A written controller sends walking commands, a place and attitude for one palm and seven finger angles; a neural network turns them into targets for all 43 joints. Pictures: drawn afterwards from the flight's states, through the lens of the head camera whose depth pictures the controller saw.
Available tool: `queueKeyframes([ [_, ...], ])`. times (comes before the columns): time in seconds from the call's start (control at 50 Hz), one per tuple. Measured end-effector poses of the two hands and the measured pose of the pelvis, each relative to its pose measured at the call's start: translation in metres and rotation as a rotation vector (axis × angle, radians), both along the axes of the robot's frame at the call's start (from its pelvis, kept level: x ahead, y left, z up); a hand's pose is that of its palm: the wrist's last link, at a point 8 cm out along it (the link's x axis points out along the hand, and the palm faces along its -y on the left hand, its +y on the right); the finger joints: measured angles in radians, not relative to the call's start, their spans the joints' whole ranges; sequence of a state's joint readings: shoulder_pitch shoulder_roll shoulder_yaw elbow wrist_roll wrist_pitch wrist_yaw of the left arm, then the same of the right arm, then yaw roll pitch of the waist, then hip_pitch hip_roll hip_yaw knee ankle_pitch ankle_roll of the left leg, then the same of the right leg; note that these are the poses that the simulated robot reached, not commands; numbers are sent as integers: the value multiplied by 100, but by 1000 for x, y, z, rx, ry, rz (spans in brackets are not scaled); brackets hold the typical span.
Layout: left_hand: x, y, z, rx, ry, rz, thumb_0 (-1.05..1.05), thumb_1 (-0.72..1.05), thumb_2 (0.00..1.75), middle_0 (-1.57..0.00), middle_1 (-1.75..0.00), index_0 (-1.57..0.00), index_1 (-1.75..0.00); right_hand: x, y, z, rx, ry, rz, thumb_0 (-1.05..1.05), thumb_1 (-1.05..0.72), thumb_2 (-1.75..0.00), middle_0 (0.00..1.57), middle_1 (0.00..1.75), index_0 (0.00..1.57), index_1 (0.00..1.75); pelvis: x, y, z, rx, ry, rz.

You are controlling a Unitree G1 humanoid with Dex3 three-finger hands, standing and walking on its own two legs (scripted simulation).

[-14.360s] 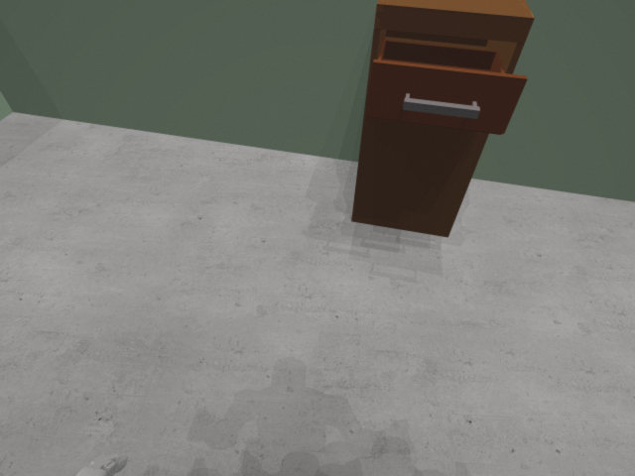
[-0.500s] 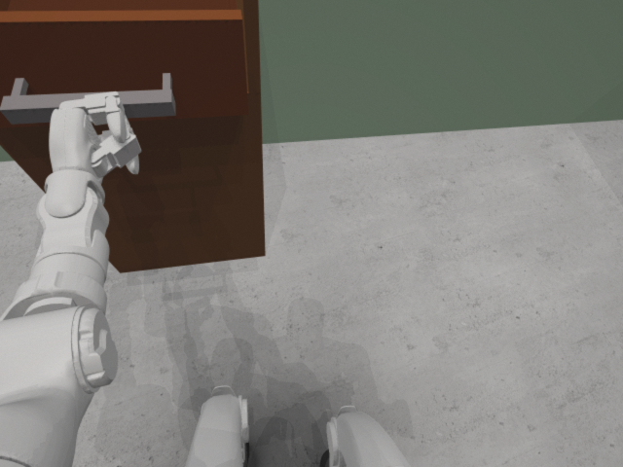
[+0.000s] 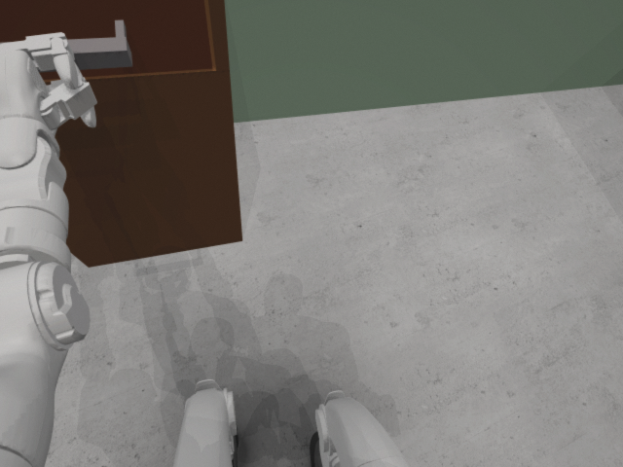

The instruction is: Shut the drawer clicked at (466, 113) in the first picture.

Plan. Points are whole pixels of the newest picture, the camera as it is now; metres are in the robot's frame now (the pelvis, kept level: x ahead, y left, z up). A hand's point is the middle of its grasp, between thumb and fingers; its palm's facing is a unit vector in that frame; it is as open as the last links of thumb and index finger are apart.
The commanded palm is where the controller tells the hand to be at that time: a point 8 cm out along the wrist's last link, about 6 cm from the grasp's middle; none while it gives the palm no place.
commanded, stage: push the drawer shut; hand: left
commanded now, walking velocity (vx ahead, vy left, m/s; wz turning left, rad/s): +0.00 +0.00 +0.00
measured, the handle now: (39, 44) +0.62 +0.27 +0.09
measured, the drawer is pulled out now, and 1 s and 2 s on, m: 0.00 0.00 0.00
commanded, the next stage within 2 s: pull the fist back off the drawer in 0.20 s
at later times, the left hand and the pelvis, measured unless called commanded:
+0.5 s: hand (70, 87) +0.55 +0.23 +0.09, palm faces +0.12 -0.99 -0.03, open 3.3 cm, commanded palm +0.55 +0.24 +0.09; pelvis -0.02 +0.01 -0.01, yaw +0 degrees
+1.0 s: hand (88, 104) +0.53 +0.21 +0.09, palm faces +0.16 -0.99 -0.03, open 3.3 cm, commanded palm +0.50 +0.24 +0.09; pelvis +0.01 +0.01 +0.01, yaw +0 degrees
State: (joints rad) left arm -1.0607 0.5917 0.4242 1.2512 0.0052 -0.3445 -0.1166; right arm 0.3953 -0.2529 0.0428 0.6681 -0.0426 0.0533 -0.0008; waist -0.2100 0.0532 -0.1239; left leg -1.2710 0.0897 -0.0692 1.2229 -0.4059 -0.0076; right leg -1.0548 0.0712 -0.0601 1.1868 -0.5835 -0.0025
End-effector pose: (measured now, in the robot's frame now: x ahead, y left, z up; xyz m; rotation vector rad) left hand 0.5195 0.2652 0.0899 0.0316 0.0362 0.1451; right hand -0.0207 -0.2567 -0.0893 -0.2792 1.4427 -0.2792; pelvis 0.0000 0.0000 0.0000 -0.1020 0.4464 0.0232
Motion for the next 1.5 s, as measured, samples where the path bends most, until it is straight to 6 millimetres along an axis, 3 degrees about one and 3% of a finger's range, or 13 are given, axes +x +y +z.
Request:
queueKeyframes([
  [0.38, 6, 18, -1, 12, -4, -24, 5, 65, 94, -140, -160, -140, -160, -20, 6, -1, -49, 7, 18, 0, -90, -90, 21, 30, 21, 30, -18, 7, -13, -29, 23, 10],
  [0.64, 2, 12, -1, -13, -6, -15, 6, 73, 91, -140, -160, -140, -160, -33, 19, 0, -26, 17, 16, 0, -90, -90, 21, 30, 21, 30, -25, 15, -12, -30, 22, 6],
  [0.78, -2, 1, 3, -11, -28, -6, 4, 84, 90, -140, -160, -140, -160, -26, 25, 1, 17, 10, 3, 0, -90, -90, 21, 30, 21, 30, -17, 17, -3, -16, 8, -3],
  [1.0, -23, -6, 0, -5, -12, 13, 2, 89, 90, -140, -160, -140, -160, 18, 18, 6, 60, -52, 11, 0, -90, -90, 21, 30, 21, 30, 8, 11, 13, 13, -32, -11],
  [1.14, -25, 2, -1, -9, -21, 38, 2, 90, 90, -140, -160, -140, -160, 52, 1, 8, 37, -92, 36, 0, -90, -90, 21, 30, 21, 30, 18, 1, 15, 22, -41, -2],
  [1.2, -31, 5, 8, 11, -64, 24, 2, 90, 90, -140, -160, -140, -160, 64, -5, 11, 33, -110, 26, 0, -90, -90, 21, 30, 20, 30, 23, -1, 19, 26, -48, -6],
  [1.32, -73, 5, 32, 16, -59, -24, 2, 90, 90, -140, -160, -140, -160, 99, -4, 26, 76, -195, 24, 0, -91, -90, 20, 30, 20, 30, 38, -4, 41, 45, -112, -6],
  [1.4, -102, 13, 40, -23, -12, 14, 2, 90, 90, -140, -160, -140, -160, 131, -2, 40, 87, -290, 63, 0, -90, -90, 21, 30, 20, 30, 44, -6, 53, 54, -162, 9],
  [1.5, -137, 16, 64, 8, -88, 17, 2, 90, 90, -140, -160, -140, -160, 172, 1, 58, 88, -437, 122, 0, -90, -90, 21, 30, 20, 30, 44, -6, 61, 59, -220, 25],
])
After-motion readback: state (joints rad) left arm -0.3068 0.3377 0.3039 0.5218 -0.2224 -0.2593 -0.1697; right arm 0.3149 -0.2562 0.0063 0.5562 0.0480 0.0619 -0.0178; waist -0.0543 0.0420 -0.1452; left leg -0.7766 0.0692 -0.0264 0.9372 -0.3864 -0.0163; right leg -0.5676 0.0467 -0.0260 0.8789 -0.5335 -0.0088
